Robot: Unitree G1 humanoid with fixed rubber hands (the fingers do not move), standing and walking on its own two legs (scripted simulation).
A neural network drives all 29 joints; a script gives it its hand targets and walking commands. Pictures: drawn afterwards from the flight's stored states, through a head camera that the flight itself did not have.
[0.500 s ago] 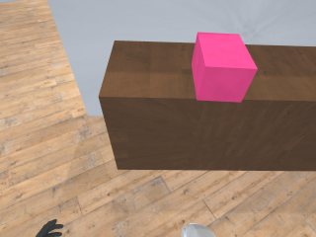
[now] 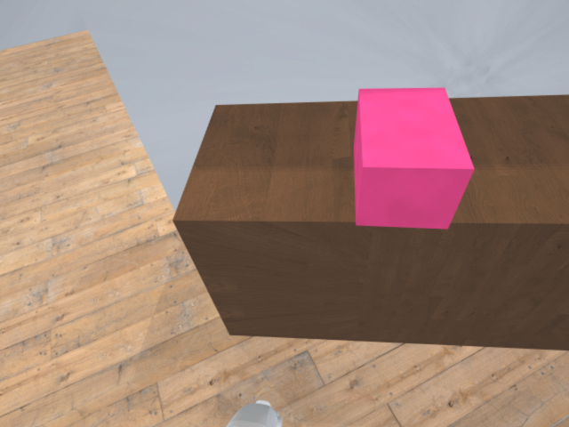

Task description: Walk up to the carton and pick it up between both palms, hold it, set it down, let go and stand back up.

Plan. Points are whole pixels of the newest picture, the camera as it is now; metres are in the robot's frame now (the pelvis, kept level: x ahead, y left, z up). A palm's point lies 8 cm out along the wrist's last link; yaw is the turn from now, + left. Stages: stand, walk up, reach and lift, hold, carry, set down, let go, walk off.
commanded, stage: walk up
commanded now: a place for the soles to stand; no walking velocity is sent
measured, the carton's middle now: (401, 155) +0.66 -0.16 -0.02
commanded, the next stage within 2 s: none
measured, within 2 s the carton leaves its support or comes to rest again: neither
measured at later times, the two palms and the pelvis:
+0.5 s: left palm (132, 417) +0.16 +0.29 -0.13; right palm out of the picture +0.14 -0.36 -0.07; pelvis +0.09 -0.02 -0.01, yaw -3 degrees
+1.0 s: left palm (170, 346) +0.26 +0.26 -0.10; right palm out of the picture +0.25 -0.40 -0.10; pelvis +0.19 -0.07 -0.02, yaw -5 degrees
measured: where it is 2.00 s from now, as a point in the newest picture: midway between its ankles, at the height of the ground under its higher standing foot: outside the picture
